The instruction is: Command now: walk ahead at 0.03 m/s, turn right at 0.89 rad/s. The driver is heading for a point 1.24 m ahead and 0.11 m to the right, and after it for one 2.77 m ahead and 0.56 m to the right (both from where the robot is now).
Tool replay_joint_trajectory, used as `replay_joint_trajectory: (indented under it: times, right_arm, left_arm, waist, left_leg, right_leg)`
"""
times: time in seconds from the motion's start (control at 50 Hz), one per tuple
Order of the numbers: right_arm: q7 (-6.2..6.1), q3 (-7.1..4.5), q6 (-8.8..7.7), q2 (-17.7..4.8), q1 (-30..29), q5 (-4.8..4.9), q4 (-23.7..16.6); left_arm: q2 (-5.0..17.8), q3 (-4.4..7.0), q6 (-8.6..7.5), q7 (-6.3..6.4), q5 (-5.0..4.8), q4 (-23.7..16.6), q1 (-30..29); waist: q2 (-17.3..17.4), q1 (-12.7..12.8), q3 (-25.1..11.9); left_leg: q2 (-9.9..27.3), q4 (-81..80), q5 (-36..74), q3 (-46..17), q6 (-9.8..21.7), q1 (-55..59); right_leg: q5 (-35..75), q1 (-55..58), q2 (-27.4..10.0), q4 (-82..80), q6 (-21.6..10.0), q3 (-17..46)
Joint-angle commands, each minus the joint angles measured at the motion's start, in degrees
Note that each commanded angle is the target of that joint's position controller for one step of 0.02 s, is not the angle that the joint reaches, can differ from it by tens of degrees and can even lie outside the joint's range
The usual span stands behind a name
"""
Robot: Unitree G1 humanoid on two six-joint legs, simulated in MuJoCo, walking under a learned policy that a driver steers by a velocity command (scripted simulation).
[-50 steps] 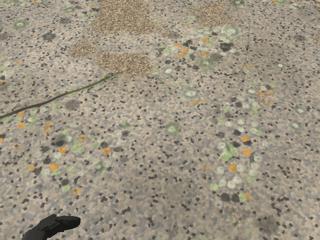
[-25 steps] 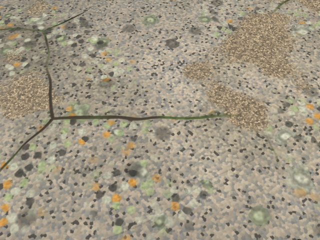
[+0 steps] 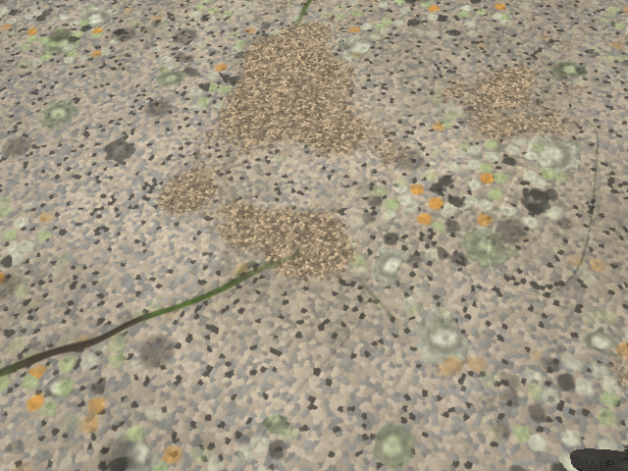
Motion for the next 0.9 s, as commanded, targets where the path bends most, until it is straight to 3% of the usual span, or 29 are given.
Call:
replay_joint_trajectory:
  times: [0.02,0.1,0.22,0.26,0.3,0.32,0.34,0.36,0.38,0.4,0.42,0.46,0.52,0.6,0.64,0.66,0.68,0.7,0.72,0.74,0.76,0.78,0.82,0.86,0.9]
  right_arm:
    - [-0.37,-1.26,-0.57,-3.9,0.8,0.2,-3.0]
    - [-0.48,-0.97,-0.75,-3.1,0.1,0.67,-2.4]
    - [0.46,-1.78,-1.94,-4.9,0.1,0.99,-2.1]
    - [0.95,-2.26,-2.64,-5.9,1.8,1.11,-1.8]
    - [1.26,-3.07,-3.05,-6.9,6.0,1.16,-0.6]
    - [1.07,-3.84,-2.79,-9.3,7.3,0.7,-0.4]
    - [0.6,-4.41,-1.84,-13.7,5.7,-0.71,-1.0]
    - [0.55,-4.07,-2.04,-11.1,4.3,-2.4,-2.4]
    - [-0.01,-3.16,-1.99,-7.9,1.0,-1.97,-4.2]
    - [-0.68,-2.62,-1.55,-6.0,-1.2,-1.09,-5.0]
    - [-1.41,-2.25,-1.16,-5.4,-1.6,-0.3,-5.5]
    - [-2.06,-1.75,-0.49,-5.8,1.3,-0.32,-5.0]
    - [-1.63,-2.11,0.14,-7.7,6.7,-0.77,-3.9]
    - [0.18,-2.01,0.22,-8.7,6.0,0.13,-3.5]
    - [1.25,-0.9,-0.08,-6.5,6.1,0.94,-2.6]
    - [1.63,-0.87,-0.15,-6.9,6.3,1.78,-2.2]
    - [1.81,-1.15,-0.39,-8.1,8.0,2.61,-1.8]
    - [2.14,-1.05,-1.01,-8.1,9.6,2.2,-1.9]
    - [2.82,0.0,-1.81,-4.5,9.5,0.32,-3.3]
    - [2.37,-0.4,-2.15,-4.9,8.2,2.06,-4.7]
    - [1.74,-1.83,-1.6,-9.4,6.8,2.39,-4.1]
    - [1.31,-2.73,-0.65,-9.6,7.8,2.76,-3.6]
    - [0.17,-2.97,2.0,-7.5,12.0,2.11,-2.2]
    - [0.21,-2.55,2.88,-5.6,10.7,1.91,-3.8]
    - [1.23,-1.85,2.92,-3.9,8.5,1.88,-6.1]
  left_arm:
    - [8.4,2.59,0.31,1.78,0.02,-6.3,-3.0]
    - [9.8,3.3,1.22,2.96,-0.1,-6.9,-2.5]
    - [10.2,3.49,2.42,2.6,0.14,-8.6,-4.4]
    - [10.3,3.52,2.58,2.33,-0.08,-9.2,-5.7]
    - [9.9,3.27,2.83,2.08,-0.73,-9.9,-7.9]
    - [7.5,2.52,2.97,1.85,-0.74,-9.7,-5.6]
    - [5.1,1.77,2.86,1.55,-0.99,-10.6,-2.9]
    - [10.1,3.15,1.89,0.99,-0.2,-10.3,-2.5]
    - [13.0,4.03,1.76,0.6,-0.35,-8.8,-2.2]
    - [12.7,4.13,2.17,0.6,-0.46,-7.3,-1.6]
    - [11.3,3.74,2.65,0.68,-0.2,-6.6,-0.9]
    - [7.9,2.23,2.73,0.33,-0.35,-7.2,-2.0]
    - [5.4,0.77,2.09,0.71,-0.35,-8.9,-6.4]
    - [2.2,-0.98,1.43,0.78,0.96,-7.8,-5.6]
    - [1.3,-1.03,1.4,0.87,1.12,-5.3,-3.0]
    - [1.6,-0.72,1.38,0.86,1.22,-4.0,-1.2]
    - [3.5,-0.07,1.39,1.0,1.02,-3.5,-0.5]
    - [6.7,0.75,1.52,1.58,0.94,-3.8,0.9]
    - [11.1,1.6,2.12,2.49,1.88,-4.5,3.2]
    - [13.2,2.64,2.41,2.15,2.88,-3.1,0.9]
    - [9.7,1.8,1.5,1.87,3.57,-5.0,-1.0]
    - [7.1,1.06,0.83,2.06,3.55,-4.8,-3.3]
    - [4.9,0.5,-0.32,2.27,1.94,-5.1,-9.2]
    - [4.1,0.46,-0.56,2.63,1.84,-4.4,-9.5]
    - [4.4,0.86,-0.34,2.91,1.77,-3.7,-9.0]
  waist:
    - [-6.1,-2.8,-11.8]
    - [-7.5,-1.7,-12.9]
    - [-11.3,-0.3,-10.9]
    - [-12.0,-0.7,-10.8]
    - [-10.9,-3.0,-10.4]
    - [-4.9,-2.1,-12.1]
    - [12.8,1.3,-10.9]
    - [15.2,0.8,-9.5]
    - [11.1,1.3,-8.0]
    - [7.9,1.4,-6.4]
    - [6.3,1.0,-5.7]
    - [4.9,-0.7,-4.4]
    - [6.9,-4.2,-5.9]
    - [9.4,-3.6,-9.1]
    - [10.2,-2.5,-8.6]
    - [10.0,-1.2,-7.4]
    - [9.7,-1.0,-6.6]
    - [7.3,-1.1,-8.4]
    - [-5.5,-1.5,-12.1]
    - [-18.7,-1.0,-10.6]
    - [-14.2,1.1,-8.0]
    - [-13.2,-0.2,-6.4]
    - [-11.6,-3.0,-4.4]
    - [-10.2,-2.7,-3.7]
    - [-9.4,-1.5,-5.1]
  left_leg:
    - [-0.9,-6.2,5.0,-3.0,-1.4,-4.6]
    - [-2.5,-16.5,7.1,-4.7,-2.8,-2.7]
    - [-3.4,-26.7,7.9,-5.9,-1.9,3.3]
    - [-3.3,-32.3,7.8,-6.0,-0.9,7.4]
    - [-1.8,-43.7,15.0,-4.6,0.3,16.2]
    - [5.9,-47.5,17.3,-9.5,3.0,24.1]
    - [18.0,-49.9,23.3,-23.7,11.2,28.4]
    - [23.9,-51.6,23.9,-30.1,16.6,23.9]
    - [21.8,-50.8,21.9,-23.8,15.8,21.9]
    - [17.5,-49.9,18.4,-17.0,13.2,20.3]
    - [15.2,-49.4,17.7,-13.1,11.8,20.8]
    - [13.7,-49.7,23.2,-8.5,12.9,20.3]
    - [14.7,-48.9,29.2,-6.8,15.2,27.1]
    - [14.3,-46.8,34.3,-4.6,15.5,23.9]
    - [13.0,-45.6,32.8,-5.1,14.4,21.0]
    - [12.1,-44.1,32.5,-5.3,13.4,19.0]
    - [11.4,-43.0,31.8,-6.4,11.4,16.4]
    - [10.2,-41.4,25.6,-7.4,7.8,12.0]
    - [5.3,-30.6,8.6,-3.4,3.5,3.9]
    - [1.5,-23.7,-6.8,4.6,0.7,-0.6]
    - [2.8,-10.9,-10.0,2.8,-1.0,-1.0]
    - [2.6,-2.7,-9.2,2.3,-1.6,-3.8]
    - [4.2,1.9,-3.3,1.2,-3.2,-5.0]
    - [5.0,-0.5,1.6,2.9,-4.2,-5.4]
    - [6.3,-7.8,4.3,4.1,-4.2,-4.0]
  right_leg:
    - [15.5,14.3,-11.2,-9.8,-7.8,18.8]
    - [9.8,15.0,-10.0,-8.9,-6.9,22.2]
    - [2.5,12.6,-8.3,-8.5,-6.0,29.0]
    - [3.7,12.0,-7.6,-7.3,-5.6,31.4]
    - [0.7,8.4,-4.7,-4.7,-3.5,31.3]
    - [-12.6,3.3,-1.0,1.8,-1.1,27.4]
    - [-26.6,-8.4,8.1,14.3,2.3,14.1]
    - [-25.7,-11.9,4.8,28.7,5.0,11.1]
    - [-21.3,-11.9,1.8,34.6,6.0,9.2]
    - [-17.1,-11.6,0.6,37.3,6.7,7.7]
    - [-13.9,-12.9,0.0,41.4,7.4,6.5]
    - [-12.3,-13.4,-1.1,43.2,8.4,2.6]
    - [-13.7,-14.3,-2.7,35.1,9.6,1.0]
    - [-18.5,0.1,-3.0,17.6,8.8,-0.7]
    - [-13.1,8.2,-2.4,4.2,8.3,-2.2]
    - [-5.7,13.0,-1.0,-5.4,7.5,-3.5]
    - [0.0,17.9,-0.5,-11.8,6.0,-3.4]
    - [4.5,24.8,-5.4,-10.7,4.3,1.2]
    - [24.3,32.6,-17.5,-6.3,0.0,10.9]
    - [20.6,22.6,-25.4,-8.7,-8.7,14.7]
    - [19.8,19.2,-24.9,-11.0,-11.4,14.5]
    - [20.1,17.9,-23.6,-11.4,-10.6,11.7]
    - [19.0,16.0,-20.6,-11.4,-7.6,4.9]
    - [17.9,16.0,-19.6,-11.7,-7.0,0.8]
    - [16.4,18.2,-19.8,-10.6,-6.9,-1.7]
Keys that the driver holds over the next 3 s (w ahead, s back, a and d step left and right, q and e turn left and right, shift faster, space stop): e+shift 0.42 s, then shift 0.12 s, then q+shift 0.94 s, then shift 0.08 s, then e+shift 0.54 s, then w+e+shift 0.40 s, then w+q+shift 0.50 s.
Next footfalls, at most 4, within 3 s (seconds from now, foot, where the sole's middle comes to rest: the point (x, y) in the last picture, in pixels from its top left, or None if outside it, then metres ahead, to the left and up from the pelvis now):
0.32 left None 0.16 0.13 -0.77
0.70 right None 0.00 -0.10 -0.77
1.06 left None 0.11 0.14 -0.77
1.58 right None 0.18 -0.05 -0.77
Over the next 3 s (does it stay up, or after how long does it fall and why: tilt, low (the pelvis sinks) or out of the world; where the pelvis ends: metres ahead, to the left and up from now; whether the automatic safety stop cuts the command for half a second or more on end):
stays up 0.60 -0.25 0.00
